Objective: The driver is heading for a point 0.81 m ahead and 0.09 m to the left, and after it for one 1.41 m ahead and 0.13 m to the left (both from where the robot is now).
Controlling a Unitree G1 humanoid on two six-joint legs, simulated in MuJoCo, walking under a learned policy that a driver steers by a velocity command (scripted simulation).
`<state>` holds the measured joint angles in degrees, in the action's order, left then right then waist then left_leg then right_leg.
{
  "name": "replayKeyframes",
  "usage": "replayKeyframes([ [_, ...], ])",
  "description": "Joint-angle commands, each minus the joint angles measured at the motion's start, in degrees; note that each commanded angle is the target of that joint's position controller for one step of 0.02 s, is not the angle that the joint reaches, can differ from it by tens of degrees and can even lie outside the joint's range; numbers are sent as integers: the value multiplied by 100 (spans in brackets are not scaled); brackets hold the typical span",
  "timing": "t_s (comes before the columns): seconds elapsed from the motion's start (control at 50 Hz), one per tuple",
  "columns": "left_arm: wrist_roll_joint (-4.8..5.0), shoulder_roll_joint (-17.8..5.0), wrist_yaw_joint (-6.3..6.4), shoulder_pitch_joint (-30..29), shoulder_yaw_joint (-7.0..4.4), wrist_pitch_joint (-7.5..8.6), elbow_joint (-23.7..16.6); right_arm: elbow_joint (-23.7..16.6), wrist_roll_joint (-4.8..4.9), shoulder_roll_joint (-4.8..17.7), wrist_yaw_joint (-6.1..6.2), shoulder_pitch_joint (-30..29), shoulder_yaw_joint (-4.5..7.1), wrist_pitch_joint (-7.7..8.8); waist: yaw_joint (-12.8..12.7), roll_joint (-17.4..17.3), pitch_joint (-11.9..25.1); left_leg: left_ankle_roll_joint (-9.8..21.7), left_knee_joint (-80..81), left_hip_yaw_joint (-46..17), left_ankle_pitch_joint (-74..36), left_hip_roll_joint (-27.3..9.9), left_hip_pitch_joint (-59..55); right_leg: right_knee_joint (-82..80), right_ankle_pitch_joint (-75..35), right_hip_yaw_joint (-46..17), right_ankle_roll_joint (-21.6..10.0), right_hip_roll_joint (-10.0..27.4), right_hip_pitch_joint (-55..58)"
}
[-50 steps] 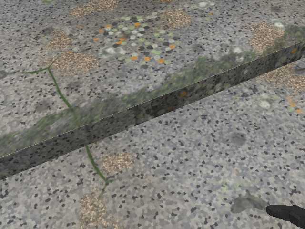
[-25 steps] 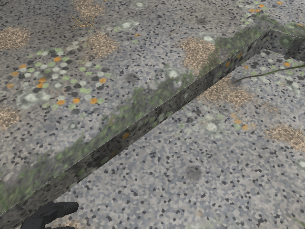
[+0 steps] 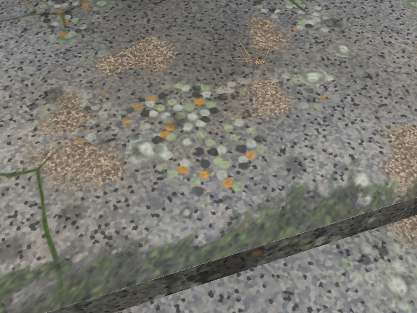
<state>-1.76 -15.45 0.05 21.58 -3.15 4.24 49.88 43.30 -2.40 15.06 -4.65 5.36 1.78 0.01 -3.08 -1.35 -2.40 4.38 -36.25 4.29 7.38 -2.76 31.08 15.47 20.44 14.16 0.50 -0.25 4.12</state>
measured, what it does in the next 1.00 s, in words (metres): climbs, turning left: left foot, then right foot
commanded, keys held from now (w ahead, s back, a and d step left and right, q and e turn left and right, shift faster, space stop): w+q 0.38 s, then w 0.42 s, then w+e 0.10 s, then e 0.10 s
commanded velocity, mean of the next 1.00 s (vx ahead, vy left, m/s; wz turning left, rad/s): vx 0.49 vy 0.00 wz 0.30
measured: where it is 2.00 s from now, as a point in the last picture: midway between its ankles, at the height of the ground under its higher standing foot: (159, 201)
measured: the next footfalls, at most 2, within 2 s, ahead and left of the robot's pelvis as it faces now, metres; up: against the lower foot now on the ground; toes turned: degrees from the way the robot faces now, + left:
left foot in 0.04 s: +0.17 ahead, +0.09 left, +0.00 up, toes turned +6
right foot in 0.52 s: +0.42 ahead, -0.04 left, +0.00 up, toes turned +16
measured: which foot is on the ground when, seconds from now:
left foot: up 0.00-0.02, down 0.04-0.50, up 0.52-0.96, down 0.98-1.00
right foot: down 0.00-0.06, up 0.08-0.50, down 0.52-1.00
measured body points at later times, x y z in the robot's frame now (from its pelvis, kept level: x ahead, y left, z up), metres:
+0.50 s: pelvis +0.26 +0.03 +0.00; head +0.29 +0.03 +0.45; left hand +0.38 +0.30 -0.10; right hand +0.35 -0.25 -0.13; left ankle +0.13 +0.08 -0.73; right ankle +0.38 -0.05 -0.73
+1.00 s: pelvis +0.49 +0.13 +0.03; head +0.55 +0.14 +0.48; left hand +0.31 +0.29 -0.10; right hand +0.81 +0.10 -0.01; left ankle +0.59 +0.25 -0.58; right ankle +0.39 -0.04 -0.71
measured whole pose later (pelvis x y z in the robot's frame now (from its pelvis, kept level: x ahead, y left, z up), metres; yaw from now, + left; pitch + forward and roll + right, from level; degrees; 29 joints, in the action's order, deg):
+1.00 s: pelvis +0.49 +0.13 +0.03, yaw +18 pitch +5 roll +1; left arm 0.5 -7.9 0.6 31.0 -0.1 3.7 60.3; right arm 28.1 -1.2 4.0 -0.4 -6.1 -4.9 1.0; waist -4.0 0.4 -1.7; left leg 6.2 -71.9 7.0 23.6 -0.7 53.7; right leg 13.4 9.0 0.2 -2.0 3.0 1.1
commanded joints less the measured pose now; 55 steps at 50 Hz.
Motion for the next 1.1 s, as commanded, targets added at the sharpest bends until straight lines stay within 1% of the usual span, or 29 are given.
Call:
replayKeyframes([
  [0.02,10,-1078,64,-6,-227,-40,-190,-312,-71,612,91,233,204,103,371,578,258,387,392,326,761,556,-840,1305,-5323,-203,-616,1572,34],
  [0.04,30,-1063,69,-57,-196,-78,-229,2,-120,747,167,1197,300,169,785,316,815,579,771,269,535,752,-2014,2629,-5211,-21,-474,1360,-373],
  [0.06,73,-745,54,67,-77,-65,-491,132,-156,1365,269,2056,491,181,1052,-468,1571,1062,1004,-1530,1378,-488,-3773,4507,-3354,44,-212,1098,-1983],
  [0.08,42,-453,-38,-94,-34,-19,-833,76,69,1903,302,1868,631,133,764,-1653,1888,1824,1914,-4621,980,-1721,-4845,6167,1026,-591,96,-193,-4104],
  [0.1,-51,-864,-51,-601,-89,-7,-815,53,171,1729,320,1823,601,82,969,-485,1529,1693,2007,-4093,577,-1585,-4725,6255,767,-1545,4,169,-4644],
  [0.14,41,-663,-57,-730,-16,84,-776,110,199,1118,403,1304,437,93,554,162,380,1323,2107,-2772,-678,-1137,-3270,5322,-96,-1589,-54,631,-4269],
  [0.2,-154,-591,-43,-516,15,-152,-691,95,233,869,414,1001,329,208,210,26,421,1151,2132,-2023,-2293,-646,-2588,4809,-224,-1558,147,634,-3471],
  [0.38,-49,-383,-87,-1960,167,-180,-1141,227,163,1097,438,1502,419,245,611,-259,212,782,1993,-1894,-2223,-193,-2363,2437,-1544,-1318,315,226,-3360],
  [0.44,-18,-408,-6,-1704,189,-128,-1060,239,96,941,483,1483,370,256,530,-338,379,668,1593,-2023,-2514,-372,-2420,2210,-1268,-1314,107,80,-2714],
  [0.48,-54,-525,59,-946,114,-64,-835,225,123,985,496,1276,358,299,73,-210,532,512,764,-2092,-3626,-306,-2431,1545,-1150,-1196,-94,-164,-1753],
  [0.5,-96,-591,112,-118,47,-11,-642,191,200,881,479,1056,318,341,-423,3,833,390,-383,-1853,-3854,29,-2269,929,-1519,-1196,-230,-18,-879],
  [0.52,-173,-1059,189,662,-55,51,-527,-76,316,447,450,835,195,425,-683,734,1322,122,-2090,-1506,-2202,506,-1311,338,-1725,-2821,-553,1326,224],
  [0.54,-111,-1649,170,582,-217,-52,-377,-38,288,54,451,1929,124,387,78,1736,1536,-46,-3324,-1145,2154,1366,44,-20,-2581,-4947,-1253,2551,860],
  [0.58,33,-693,43,-266,-91,-176,-499,185,-102,536,457,1582,188,225,167,230,393,-15,-4733,-1115,1692,682,1010,-283,1603,-4656,-1542,2077,-360],
  [0.6,10,-446,22,-495,-9,-179,-471,31,-128,451,400,1246,175,227,232,392,-20,-3,-4992,-972,1562,574,1327,-431,1833,-4131,-1396,1771,-816],
  [0.66,-6,-165,26,-2,92,-27,-18,-225,-57,35,263,976,39,136,308,623,-260,-39,-5845,-888,1206,508,1941,-440,926,-3063,-1179,1249,-1398],
  [0.72,-22,-231,-9,856,95,127,481,-865,10,-634,475,-159,-203,59,1,886,-230,15,-8595,-516,1928,695,3941,-473,-23,-3047,-1583,1655,-1017],
  [0.78,-1,-167,-53,870,176,221,733,-1653,39,-711,700,-1119,-371,95,226,712,-480,188,-8927,-712,2413,385,5103,-799,396,-2652,-1298,1611,-1132],
  [0.84,142,-26,55,917,276,176,1006,-2221,21,-832,600,-1684,-573,105,409,339,-505,137,-7248,-69,2188,-177,4712,-1209,372,-2213,-1027,1110,-1614],
  [0.9,189,-201,315,1088,208,24,962,-2377,5,-921,396,-1726,-670,20,127,367,180,17,-4737,334,1697,-204,2244,-2047,-2429,-2005,-1370,1055,-1621],
  [0.92,246,-106,286,893,250,-11,782,-2133,176,-1040,380,-1276,-681,33,327,536,641,115,-3759,613,1863,155,528,-1779,-4894,-1619,-1384,923,-1833],
  [0.94,202,-481,206,1013,166,-1,714,-1817,182,-776,425,-572,-530,29,542,769,1249,177,-3805,768,1869,587,-336,-848,-8362,-1495,-1325,1067,-1343],
  [0.98,240,-1219,42,525,-114,51,522,-1306,185,-250,461,1234,-243,89,1490,1388,2279,355,-2533,101,1457,688,-1364,1568,-10168,-1524,-882,1289,-226],
  [1.0,354,-965,-60,430,-135,172,270,-1192,17,204,519,1729,-40,196,1625,702,2716,673,-1724,-1591,1594,-328,-2452,3416,-8230,-1504,-620,947,-1319],
  [1.02,353,-234,-212,246,-90,186,-263,-958,-11,1047,554,1995,229,172,1471,-1726,3051,1377,436,-4673,-624,-2099,-3287,6069,-1078,-1473,-247,-592,-3097],
  [1.04,72,-54,-230,355,-163,115,-194,-981,87,833,570,1412,257,84,1139,-1069,3101,1447,885,-5452,-836,-2253,-2868,8158,-311,-2495,-305,-552,-3717],
  [1.06,121,175,-177,10,-154,-45,-476,-834,111,509,609,756,173,75,644,-485,1818,1320,677,-4353,-529,-2195,-1909,8433,-438,-2195,-305,-220,-4355],
  [1.08,339,440,-98,-433,20,-141,-525,-839,166,-47,516,394,-45,271,715,-405,952,1136,1037,-3820,-368,-2000,-1263,9123,172,-2014,-256,-323,-4965],
  [1.1,274,310,9,-219,1,-213,-621,-585,205,-310,443,179,-87,397,320,-103,542,779,1000,-3013,-258,-1825,-800,9357,-83,-2016,-341,-44,-5019],
])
